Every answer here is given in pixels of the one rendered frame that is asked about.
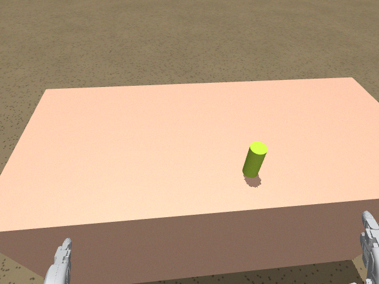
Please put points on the left robot hand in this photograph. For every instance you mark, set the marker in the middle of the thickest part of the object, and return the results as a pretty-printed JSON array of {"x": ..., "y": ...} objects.
[{"x": 59, "y": 272}]

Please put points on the right robot hand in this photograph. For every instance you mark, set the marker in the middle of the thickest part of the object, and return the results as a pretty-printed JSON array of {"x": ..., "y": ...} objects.
[{"x": 370, "y": 244}]

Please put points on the can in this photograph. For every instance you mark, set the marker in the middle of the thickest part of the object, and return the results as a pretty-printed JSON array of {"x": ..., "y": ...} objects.
[{"x": 254, "y": 159}]

